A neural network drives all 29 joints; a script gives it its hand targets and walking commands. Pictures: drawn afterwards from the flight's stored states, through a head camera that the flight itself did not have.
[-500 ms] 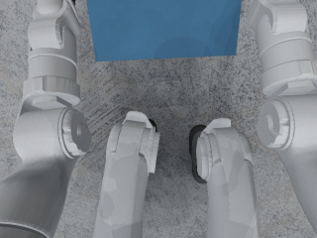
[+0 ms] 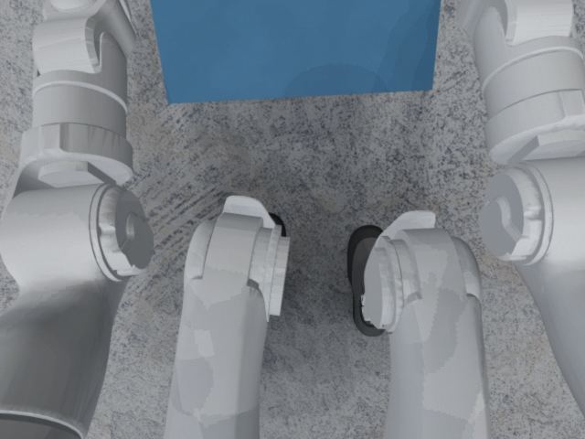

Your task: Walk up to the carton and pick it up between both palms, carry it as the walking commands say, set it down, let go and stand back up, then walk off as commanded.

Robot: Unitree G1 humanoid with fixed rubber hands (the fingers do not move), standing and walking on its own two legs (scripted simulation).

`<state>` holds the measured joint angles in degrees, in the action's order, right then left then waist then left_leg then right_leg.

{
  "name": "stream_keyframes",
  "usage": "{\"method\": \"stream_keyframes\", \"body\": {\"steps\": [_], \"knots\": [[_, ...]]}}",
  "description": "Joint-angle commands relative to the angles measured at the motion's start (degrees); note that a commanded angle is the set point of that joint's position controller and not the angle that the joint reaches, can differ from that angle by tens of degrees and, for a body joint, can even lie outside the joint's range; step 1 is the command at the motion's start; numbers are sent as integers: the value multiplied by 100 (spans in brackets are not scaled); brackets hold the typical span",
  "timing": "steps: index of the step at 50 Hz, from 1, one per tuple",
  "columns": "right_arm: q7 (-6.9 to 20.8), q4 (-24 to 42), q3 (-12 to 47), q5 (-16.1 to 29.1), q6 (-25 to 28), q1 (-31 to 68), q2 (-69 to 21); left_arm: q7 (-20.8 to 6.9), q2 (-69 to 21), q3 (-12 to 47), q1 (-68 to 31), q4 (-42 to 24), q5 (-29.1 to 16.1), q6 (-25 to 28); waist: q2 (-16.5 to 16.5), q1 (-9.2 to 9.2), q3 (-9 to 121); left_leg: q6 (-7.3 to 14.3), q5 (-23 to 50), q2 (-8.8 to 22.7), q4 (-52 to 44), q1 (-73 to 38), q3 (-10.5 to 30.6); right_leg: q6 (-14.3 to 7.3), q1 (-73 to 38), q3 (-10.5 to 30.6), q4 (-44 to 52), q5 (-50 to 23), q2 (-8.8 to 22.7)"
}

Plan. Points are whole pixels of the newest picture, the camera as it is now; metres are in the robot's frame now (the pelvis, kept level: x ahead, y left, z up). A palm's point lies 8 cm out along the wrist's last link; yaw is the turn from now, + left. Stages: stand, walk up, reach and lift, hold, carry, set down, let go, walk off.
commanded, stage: set down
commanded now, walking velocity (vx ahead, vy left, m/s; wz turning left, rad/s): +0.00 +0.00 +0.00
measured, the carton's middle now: out of the picture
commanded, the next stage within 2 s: none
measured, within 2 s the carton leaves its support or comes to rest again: rests again in 0.52 s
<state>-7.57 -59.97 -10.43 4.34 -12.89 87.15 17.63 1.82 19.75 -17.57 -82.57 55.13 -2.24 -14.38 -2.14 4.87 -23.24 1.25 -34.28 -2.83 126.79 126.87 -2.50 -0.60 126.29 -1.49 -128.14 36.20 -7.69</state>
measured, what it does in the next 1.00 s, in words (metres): stands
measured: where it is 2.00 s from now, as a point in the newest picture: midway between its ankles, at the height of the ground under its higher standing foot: (314, 291)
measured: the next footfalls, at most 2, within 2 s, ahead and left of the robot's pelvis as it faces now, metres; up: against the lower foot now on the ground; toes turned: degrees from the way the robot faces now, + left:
none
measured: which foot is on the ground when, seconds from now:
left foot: down 0.00-1.00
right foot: down 0.00-1.00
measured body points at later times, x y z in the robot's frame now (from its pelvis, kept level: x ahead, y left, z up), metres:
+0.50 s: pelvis +0.00 +0.00 -0.01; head +0.38 +0.02 +0.23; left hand +0.55 +0.25 -0.17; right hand +0.59 -0.10 -0.18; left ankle +0.11 +0.10 -0.33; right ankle +0.10 -0.10 -0.33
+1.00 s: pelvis +0.00 +0.00 -0.02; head +0.38 +0.02 +0.22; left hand +0.55 +0.24 -0.19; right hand +0.59 -0.11 -0.19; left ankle +0.11 +0.10 -0.33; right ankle +0.10 -0.10 -0.33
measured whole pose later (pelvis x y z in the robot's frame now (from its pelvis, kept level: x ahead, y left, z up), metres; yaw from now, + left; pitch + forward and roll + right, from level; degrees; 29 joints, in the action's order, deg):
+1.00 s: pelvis +0.00 +0.00 -0.02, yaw +1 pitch +30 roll +1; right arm -3.1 -57.4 -15.6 0.8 -10.7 87.5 16.7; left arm -0.9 21.6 -17.2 -84.6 58.1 -4.3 -11.5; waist -1.8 3.9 -29.4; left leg 2.4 -35.6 -1.1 131.1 125.9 -3.8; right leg -1.8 125.2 -2.3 -133.0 38.2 -5.6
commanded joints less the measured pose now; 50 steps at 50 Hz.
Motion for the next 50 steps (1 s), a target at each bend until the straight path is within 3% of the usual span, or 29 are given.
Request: {"method": "stream_keyframes", "body": {"steps": [1, 16, 26, 35, 50], "knots": [[1514, 772, 1519, 418, 123, 2920, -5139, -1602, -4731, 1822, -3331, -768, -613, 137, -225, 326, 6155, 33, 2095, -90, -947, -2842, 203, -157, -2655, 144, 826, -1736, 2], [1630, 425, 1282, 76, 77, 2339, -5064, -1662, -4741, 1990, -3269, -648, -837, 218, -152, -3, 5544, 22, 2099, -114, -812, -2700, 296, -244, -2373, 185, 686, -1752, 77], [1729, 245, 1165, -126, 5, 1959, -5067, -1685, -4704, 1929, -3018, -431, -813, 214, -205, -90, 5079, 51, 1960, -122, -725, -2501, 311, -271, -2212, 222, 636, -1685, 100], [1772, 292, 1316, 2, 43, 2044, -5148, -1632, -4599, 1899, -2917, -367, -691, 268, -275, 150, 4923, 80, 2025, -110, -598, -2498, 292, -227, -2232, 261, 529, -1753, 80], [1694, 239, 1102, -69, 58, 2050, -4485, -1575, -3990, 1574, -2752, -150, -509, 267, -193, 149, 4642, 53, 1600, -36, -553, -2449, 261, -179, -2345, 260, 522, -1398, 130]]}}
